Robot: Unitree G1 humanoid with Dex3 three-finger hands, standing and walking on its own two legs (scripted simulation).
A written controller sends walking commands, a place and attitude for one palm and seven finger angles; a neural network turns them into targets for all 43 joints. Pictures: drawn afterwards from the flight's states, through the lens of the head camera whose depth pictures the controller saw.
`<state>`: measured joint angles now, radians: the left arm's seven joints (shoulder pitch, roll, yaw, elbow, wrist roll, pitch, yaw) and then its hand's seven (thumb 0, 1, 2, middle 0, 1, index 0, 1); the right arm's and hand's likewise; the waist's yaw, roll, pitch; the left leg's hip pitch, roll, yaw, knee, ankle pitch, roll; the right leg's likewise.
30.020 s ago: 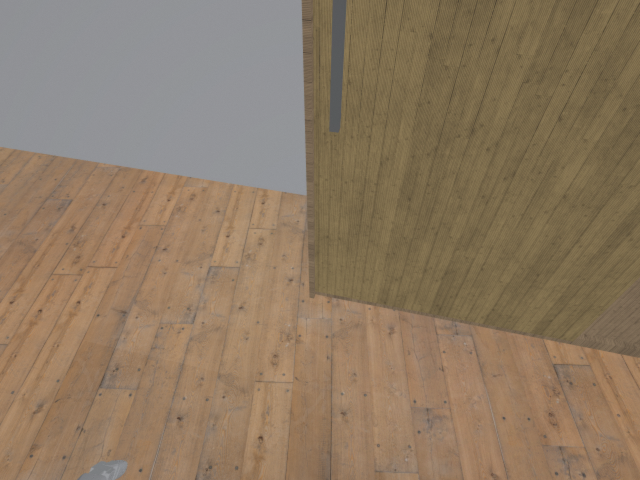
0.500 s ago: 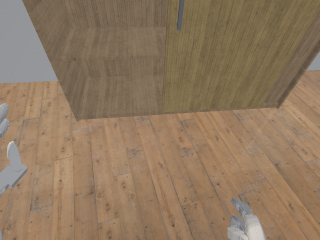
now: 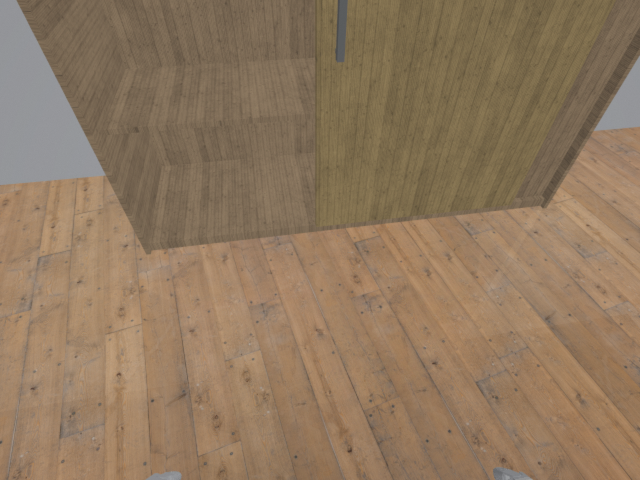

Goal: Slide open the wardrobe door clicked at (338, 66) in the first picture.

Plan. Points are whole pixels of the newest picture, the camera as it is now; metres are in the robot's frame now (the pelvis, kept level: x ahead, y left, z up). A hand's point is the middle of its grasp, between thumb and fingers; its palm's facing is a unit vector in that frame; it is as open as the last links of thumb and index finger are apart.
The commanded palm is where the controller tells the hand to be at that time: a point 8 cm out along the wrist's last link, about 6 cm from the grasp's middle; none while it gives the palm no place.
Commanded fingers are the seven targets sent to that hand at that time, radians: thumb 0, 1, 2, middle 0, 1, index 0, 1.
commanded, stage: let the arm hang, fingers relaxed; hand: left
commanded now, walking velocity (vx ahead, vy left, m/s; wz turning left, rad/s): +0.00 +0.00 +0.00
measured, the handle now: (341, 5) +1.18 -0.02 +0.14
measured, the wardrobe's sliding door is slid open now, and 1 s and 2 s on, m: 0.69 0.69 0.69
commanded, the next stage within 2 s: look to check the result in 0.84 s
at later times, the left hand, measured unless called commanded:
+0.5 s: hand out of the picture +0.01 +0.20 -0.17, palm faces -0.05 -0.97 -0.23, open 7.4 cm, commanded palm none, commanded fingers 0.00 0.90 0.90 -0.20 -0.30 -0.20 -0.30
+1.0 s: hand out of the picture +0.05 +0.21 -0.17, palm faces -0.05 -0.98 -0.21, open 7.4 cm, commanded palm none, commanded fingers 0.00 0.90 0.90 -0.20 -0.30 -0.20 -0.30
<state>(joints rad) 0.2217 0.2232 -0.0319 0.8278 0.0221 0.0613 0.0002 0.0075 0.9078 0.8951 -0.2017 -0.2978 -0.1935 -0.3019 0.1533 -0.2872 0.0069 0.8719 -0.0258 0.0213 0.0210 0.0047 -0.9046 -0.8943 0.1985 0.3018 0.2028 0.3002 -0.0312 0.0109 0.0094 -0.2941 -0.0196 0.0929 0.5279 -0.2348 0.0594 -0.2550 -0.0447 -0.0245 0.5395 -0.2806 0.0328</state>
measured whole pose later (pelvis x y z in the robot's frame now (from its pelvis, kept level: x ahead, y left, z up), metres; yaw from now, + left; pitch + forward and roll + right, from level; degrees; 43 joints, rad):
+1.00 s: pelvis +0.02 +0.02 +0.01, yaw -1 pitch -1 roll +0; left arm 0.19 0.20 -0.01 1.15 0.02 0.01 0.02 0.00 0.91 0.90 -0.20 -0.30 -0.20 -0.30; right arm 0.19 -0.19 0.00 1.13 -0.02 0.01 -0.01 0.00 -0.91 -0.89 0.20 0.30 0.20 0.30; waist -0.01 -0.01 0.07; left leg -0.17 -0.05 0.12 0.36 -0.19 0.08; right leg -0.13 -0.06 0.00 0.37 -0.22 0.06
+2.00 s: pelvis +0.03 +0.01 +0.01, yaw -1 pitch -1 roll +0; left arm 0.19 0.21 -0.01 1.16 0.02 0.00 0.02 0.00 0.91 0.90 -0.20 -0.30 -0.20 -0.30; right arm 0.19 -0.20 0.00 1.15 -0.02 0.00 -0.02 0.00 -0.91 -0.89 0.20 0.30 0.20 0.30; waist -0.01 -0.01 0.07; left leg -0.14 -0.04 0.12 0.34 -0.19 0.07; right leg -0.10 -0.06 0.00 0.34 -0.22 0.05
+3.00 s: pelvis +0.03 +0.00 +0.02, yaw -1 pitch -1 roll +0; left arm 0.08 0.35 0.00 1.14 0.02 -0.01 0.00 0.00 0.90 0.89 -0.21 -0.30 -0.20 -0.30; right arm 0.07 -0.35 -0.01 1.13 -0.01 0.00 0.01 0.00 -0.90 -0.89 0.20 0.30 0.20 0.30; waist -0.01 -0.01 0.07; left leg -0.11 -0.03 0.10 0.27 -0.15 0.06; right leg -0.07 -0.04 -0.02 0.28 -0.19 0.04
